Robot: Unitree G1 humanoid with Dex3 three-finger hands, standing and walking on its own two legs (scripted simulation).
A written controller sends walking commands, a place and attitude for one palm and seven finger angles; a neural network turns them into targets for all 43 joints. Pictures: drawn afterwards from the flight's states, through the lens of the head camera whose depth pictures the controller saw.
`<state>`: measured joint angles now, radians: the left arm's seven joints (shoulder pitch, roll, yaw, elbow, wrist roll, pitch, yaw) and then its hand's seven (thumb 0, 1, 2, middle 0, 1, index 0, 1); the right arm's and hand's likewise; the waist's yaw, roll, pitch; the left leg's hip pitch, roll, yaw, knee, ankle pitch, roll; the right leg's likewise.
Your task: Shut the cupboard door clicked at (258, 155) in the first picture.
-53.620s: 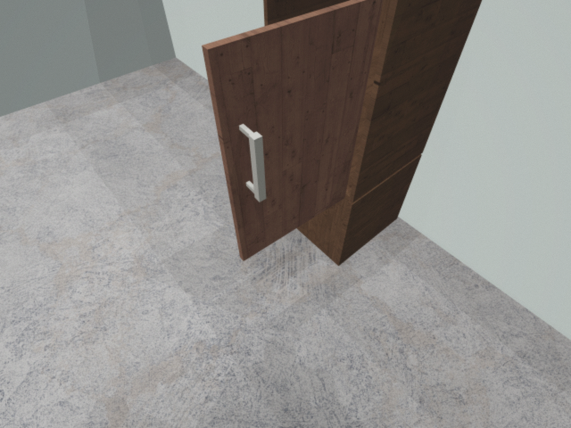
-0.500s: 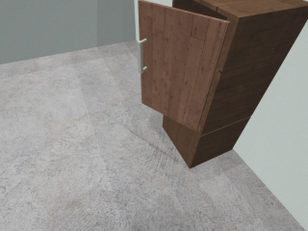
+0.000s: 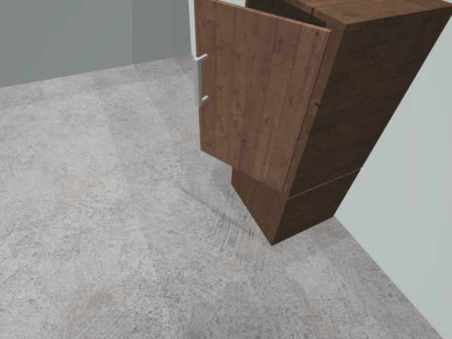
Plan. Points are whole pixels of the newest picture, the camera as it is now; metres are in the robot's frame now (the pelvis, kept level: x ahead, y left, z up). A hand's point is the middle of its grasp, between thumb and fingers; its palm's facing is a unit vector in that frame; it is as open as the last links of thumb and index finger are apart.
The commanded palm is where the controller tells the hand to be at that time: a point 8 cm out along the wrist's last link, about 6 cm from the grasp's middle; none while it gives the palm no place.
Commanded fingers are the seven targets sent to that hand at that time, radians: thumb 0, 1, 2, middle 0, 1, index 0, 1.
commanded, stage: look to check the result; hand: left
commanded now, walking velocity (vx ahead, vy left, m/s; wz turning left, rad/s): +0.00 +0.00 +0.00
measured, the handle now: (201, 81) +0.87 +0.12 +0.01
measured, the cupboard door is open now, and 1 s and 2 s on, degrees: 29 29 29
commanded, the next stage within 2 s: walk to a spot facing it in 0.40 s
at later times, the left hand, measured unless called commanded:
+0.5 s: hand out of the picture -0.04 +0.16 -0.18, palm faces +0.03 -0.99 -0.16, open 7.4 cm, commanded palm none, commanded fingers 0.00 0.90 0.90 -0.20 -0.30 -0.20 -0.30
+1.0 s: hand out of the picture +0.01 +0.23 -0.21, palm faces +0.23 -0.94 -0.24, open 7.4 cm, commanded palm none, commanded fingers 0.00 0.90 0.90 -0.20 -0.30 -0.20 -0.30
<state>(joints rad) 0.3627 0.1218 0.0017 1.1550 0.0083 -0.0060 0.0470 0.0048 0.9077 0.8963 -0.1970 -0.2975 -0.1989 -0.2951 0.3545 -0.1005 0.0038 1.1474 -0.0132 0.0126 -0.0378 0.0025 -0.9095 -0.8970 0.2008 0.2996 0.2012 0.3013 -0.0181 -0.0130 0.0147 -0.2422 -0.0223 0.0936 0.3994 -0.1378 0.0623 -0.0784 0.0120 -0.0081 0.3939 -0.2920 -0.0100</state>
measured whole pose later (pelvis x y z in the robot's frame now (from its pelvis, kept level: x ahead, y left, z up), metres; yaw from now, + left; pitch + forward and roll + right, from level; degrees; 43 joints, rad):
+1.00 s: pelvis +0.00 +0.02 -0.03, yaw +12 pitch -1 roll -1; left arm 0.21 0.22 0.07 0.98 0.02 0.05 0.04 0.01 0.91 0.90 -0.20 -0.30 -0.20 -0.30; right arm 0.24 -0.20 -0.05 0.96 -0.03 0.05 0.00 0.00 -0.91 -0.90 0.20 0.30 0.20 0.30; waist -0.03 -0.03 0.11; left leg -0.40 -0.05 0.07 0.70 -0.29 0.10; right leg -0.32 -0.07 -0.07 0.99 -0.55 0.02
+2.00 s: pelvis +0.06 -0.02 -0.01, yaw +51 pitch +1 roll +0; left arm 0.21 0.26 0.07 0.88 0.02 0.04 -0.01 0.01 0.91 0.90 -0.20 -0.30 -0.20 -0.30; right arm 0.15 -0.23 -0.04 0.86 -0.03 0.05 0.01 0.00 -0.91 -0.90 0.20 0.30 0.20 0.30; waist 0.01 -0.01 0.09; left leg -0.29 -0.01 -0.07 0.59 -0.32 -0.01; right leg -0.40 -0.06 -0.05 0.82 -0.46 0.06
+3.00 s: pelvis +0.21 +0.29 +0.00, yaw +86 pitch +2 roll +1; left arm 0.25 0.16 0.05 0.90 0.03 -0.06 0.01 0.01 0.91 0.90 -0.20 -0.30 -0.20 -0.30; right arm 0.24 -0.23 -0.08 0.96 -0.03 0.02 0.03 0.01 -0.91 -0.90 0.20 0.30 0.20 0.30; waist -0.04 0.01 0.04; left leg -0.56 0.04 0.03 1.17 -0.32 0.00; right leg -0.21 -0.10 -0.20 0.46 -0.27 0.00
